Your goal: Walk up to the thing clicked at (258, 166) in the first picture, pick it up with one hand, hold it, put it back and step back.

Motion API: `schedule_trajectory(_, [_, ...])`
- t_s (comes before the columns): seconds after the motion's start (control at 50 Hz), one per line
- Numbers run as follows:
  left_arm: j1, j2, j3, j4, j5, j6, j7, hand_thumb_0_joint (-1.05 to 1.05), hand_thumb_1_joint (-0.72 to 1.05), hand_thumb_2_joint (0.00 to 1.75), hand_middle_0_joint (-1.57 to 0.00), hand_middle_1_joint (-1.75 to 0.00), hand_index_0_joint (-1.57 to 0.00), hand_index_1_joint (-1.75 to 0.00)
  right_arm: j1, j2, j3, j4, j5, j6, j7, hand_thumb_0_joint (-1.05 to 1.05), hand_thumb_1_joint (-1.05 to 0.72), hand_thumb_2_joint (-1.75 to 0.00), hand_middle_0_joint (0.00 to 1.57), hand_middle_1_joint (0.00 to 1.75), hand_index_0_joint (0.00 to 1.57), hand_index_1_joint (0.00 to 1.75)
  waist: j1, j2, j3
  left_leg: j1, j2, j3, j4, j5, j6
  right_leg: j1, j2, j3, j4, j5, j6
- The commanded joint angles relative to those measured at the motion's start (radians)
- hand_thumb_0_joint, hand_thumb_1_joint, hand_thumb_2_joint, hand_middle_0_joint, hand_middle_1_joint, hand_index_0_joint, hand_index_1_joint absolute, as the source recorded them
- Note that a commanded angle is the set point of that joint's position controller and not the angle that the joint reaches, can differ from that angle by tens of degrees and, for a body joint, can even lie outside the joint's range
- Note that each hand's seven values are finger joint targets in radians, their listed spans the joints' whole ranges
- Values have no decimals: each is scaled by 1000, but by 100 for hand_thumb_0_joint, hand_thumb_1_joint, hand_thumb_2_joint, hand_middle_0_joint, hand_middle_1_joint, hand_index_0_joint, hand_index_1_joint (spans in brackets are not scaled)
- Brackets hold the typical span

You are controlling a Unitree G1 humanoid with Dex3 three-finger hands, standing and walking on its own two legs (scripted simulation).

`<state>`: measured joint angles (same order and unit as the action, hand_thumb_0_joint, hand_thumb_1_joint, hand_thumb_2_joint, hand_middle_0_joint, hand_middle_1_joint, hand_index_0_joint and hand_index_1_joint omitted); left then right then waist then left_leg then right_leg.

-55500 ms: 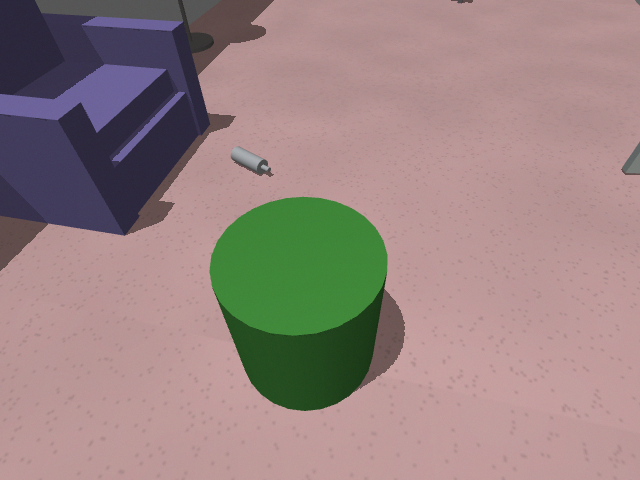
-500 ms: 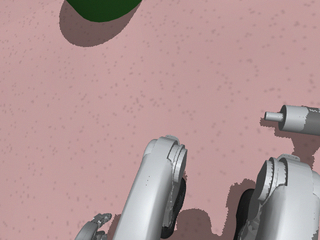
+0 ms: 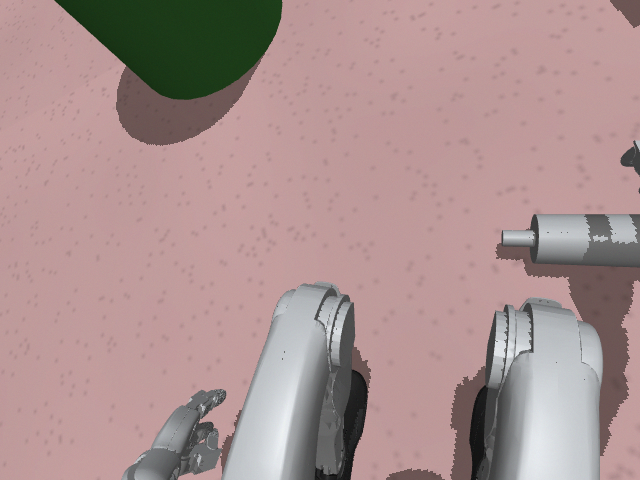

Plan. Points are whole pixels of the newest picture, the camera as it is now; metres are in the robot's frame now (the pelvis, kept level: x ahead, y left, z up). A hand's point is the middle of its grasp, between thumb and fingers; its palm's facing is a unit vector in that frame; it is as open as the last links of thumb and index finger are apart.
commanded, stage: approach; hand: right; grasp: from above
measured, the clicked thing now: (587, 239) +0.45 -0.29 -0.28
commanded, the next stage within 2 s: close in in 0.32 s
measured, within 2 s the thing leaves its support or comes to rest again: neither
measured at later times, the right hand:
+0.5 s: hand out of the picture +0.42 -0.32 -0.17, palm faces -0.44 +0.09 -0.89, open 14.0 cm
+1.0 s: hand (613, 240) +0.43 -0.31 -0.23, palm faces -0.44 +0.05 -0.90, open 14.0 cm
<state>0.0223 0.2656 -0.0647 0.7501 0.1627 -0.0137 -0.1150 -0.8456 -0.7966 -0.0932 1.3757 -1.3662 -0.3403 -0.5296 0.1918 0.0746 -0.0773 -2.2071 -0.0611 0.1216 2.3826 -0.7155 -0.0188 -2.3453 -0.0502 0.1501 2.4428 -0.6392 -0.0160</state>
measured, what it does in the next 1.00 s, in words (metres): stands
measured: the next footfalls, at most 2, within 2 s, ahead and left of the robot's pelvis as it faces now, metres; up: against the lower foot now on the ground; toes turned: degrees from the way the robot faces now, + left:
none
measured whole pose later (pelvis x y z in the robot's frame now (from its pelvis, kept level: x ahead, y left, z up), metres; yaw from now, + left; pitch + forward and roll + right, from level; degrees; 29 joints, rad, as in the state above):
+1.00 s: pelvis +0.01 +0.00 -0.02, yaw +3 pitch +28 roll +10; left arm 0.05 0.27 -0.18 0.78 0.26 -0.13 -0.18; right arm -0.89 -0.88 -0.12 1.60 -1.37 -0.33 -0.61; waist 0.28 0.11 0.05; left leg -2.24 -0.09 0.17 2.44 -0.72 -0.02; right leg -2.38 -0.06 0.21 2.53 -0.67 0.00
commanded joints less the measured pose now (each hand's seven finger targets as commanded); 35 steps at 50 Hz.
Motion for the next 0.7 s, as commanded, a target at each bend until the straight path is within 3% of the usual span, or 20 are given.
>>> schedule_trajectory(0.0, [211,257,59,12,-2,-28,15,0,90,89,-20,-30,-20,-30,-348,-170,55,84,48,111,14,0,51,-97,5,102,8,99,47,-328,-432,69,-20,66,-285,116,59,494,16,-61,-274,-3,-9])
schedule_trajectory(0.04, [217,257,47,4,-4,-40,15,0,90,89,-20,-30,-20,-30,-311,-171,76,91,83,133,73,0,48,-94,5,106,9,101,34,-289,-448,143,-21,59,-296,144,51,475,25,-67,-263,22,-20])
schedule_trajectory(0.08, [224,259,50,-9,-8,-48,12,0,90,89,-20,-30,-20,-30,-293,-192,66,50,120,133,130,0,47,-94,5,106,10,101,26,-256,-490,197,-19,60,-287,165,46,485,26,-57,-260,46,-23])
schedule_trajectory(0.12, [236,259,54,-25,-8,-46,9,0,90,89,-20,-30,-20,-30,-282,-237,30,-18,143,113,180,0,48,-94,5,107,9,102,16,-271,-544,263,-17,58,-277,213,42,511,29,-57,-254,97,-20])
schedule_trajectory(0.14, [229,252,54,-29,-13,-43,7,0,90,89,-20,-30,-20,-30,-262,-230,37,-40,161,99,204,0,47,-93,5,108,10,103,3,-271,-559,277,-22,50,-281,206,42,505,29,-62,-252,92,-20])
schedule_trajectory(0.16, [233,251,55,-32,-14,-35,7,0,90,89,-20,-30,-20,-30,-288,-293,-2,-141,168,76,214,0,47,-92,5,110,10,105,-15,-300,-611,334,-25,36,-288,218,40,511,28,-74,-246,109,-19])
schedule_trajectory(0.18, [243,250,58,-43,-15,-28,8,0,90,89,-20,-30,-20,-30,-270,-316,-40,-213,178,53,219,0,47,-92,5,111,11,105,-34,-313,-681,380,-25,29,-292,247,39,533,27,-79,-236,145,-16])
schedule_trajectory(0.2, [246,251,61,-47,-19,-22,9,0,91,89,-20,-30,-20,-30,-248,-324,-62,-271,186,34,218,0,48,-94,6,110,11,106,-46,-345,-707,392,-25,25,-288,265,43,560,27,-84,-234,171,-10])
schedule_trajectory(0.22, [256,257,66,-49,-16,-18,8,0,91,90,-20,-30,-20,-30,-220,-300,-60,-276,186,16,219,0,49,-93,6,110,10,105,-32,-338,-687,383,-25,28,-289,272,46,553,27,-85,-218,180,-7])
schedule_trajectory(0.26, [256,256,65,-51,-15,-4,10,0,90,89,-20,-30,-20,-30,-191,-327,-99,-331,172,-20,197,0,50,-94,6,108,10,104,-36,-320,-691,387,-31,31,-291,295,46,558,23,-84,-213,203,-8])
schedule_trajectory(0.28, [250,252,65,-51,-16,2,11,0,90,89,-20,-30,-20,-30,-194,-324,-99,-330,170,-31,183,0,50,-94,6,107,9,103,-31,-300,-675,379,-33,28,-293,295,43,547,19,-83,-206,199,-11])
schedule_trajectory(0.3, [251,251,60,-47,-13,8,12,0,90,89,-20,-30,-20,-30,-236,-366,-130,-371,162,-49,162,0,51,-95,6,105,9,102,-34,-318,-694,387,-32,24,-295,299,41,536,21,-87,-204,201,-13])
schedule_trajectory(0.32, [251,251,59,-38,-11,11,13,0,90,89,-20,-30,-20,-30,-209,-360,-132,-313,146,-52,144,0,52,-97,6,105,8,102,-35,-300,-665,362,-32,25,-290,295,42,533,19,-85,-198,201,-15])
schedule_trajectory(0.36, [248,246,39,-28,-1,15,11,0,90,89,-20,-30,-20,-30,-229,-342,-124,-213,126,-66,109,0,53,-99,6,103,7,101,-11,-268,-589,315,-33,32,-291,260,40,468,18,-79,-184,164,-21])
schedule_trajectory(0.4, [247,243,18,-18,7,12,10,0,89,89,-20,-30,-20,-30,-214,-296,-82,-79,107,-72,81,0,52,-101,6,102,7,100,21,-228,-506,276,-37,43,-289,218,39,417,18,-69,-183,118,-26])
schedule_trajectory(0.42, [252,246,15,-11,10,8,9,0,89,89,-20,-30,-20,-30,-209,-287,-71,-45,94,-71,70,0,53,-97,4,99,6,97,24,-235,-494,263,-37,49,-282,198,44,425,20,-66,-194,101,-23])
schedule_trajectory(0.48, [253,260,15,-2,20,-9,6,0,89,89,-20,-30,-20,-30,-237,-299,-72,4,70,-60,45,0,53,-97,4,98,6,96,13,-308,-502,220,-36,72,-260,161,53,485,23,-58,-220,72,-9])
schedule_trajectory(0.52, [243,260,14,-3,25,-21,4,0,89,89,-20,-30,-20,-30,-268,-286,-41,18,55,-50,40,0,51,-98,5,99,5,98,26,-327,-497,195,-40,77,-256,140,58,503,19,-53,-225,49,-5])
schedule_trajectory(0.62, [234,276,8,7,40,-47,1,0,89,90,-20,-30,-20,-30,-338,-297,-29,49,31,-45,9,0,53,-100,5,98,5,98,63,-354,-497,160,-41,102,-221,145,57,522,14,-35,-210,48,2])
schedule_trajectory(0.68, [226,283,1,12,55,-58,-2,0,89,90,-20,-30,-20,-30,-344,-354,-69,21,10,-55,-27,0,53,-101,5,98,5,98,54,-391,-521,183,-43,99,-208,197,52,547,12,-42,-186,104,6])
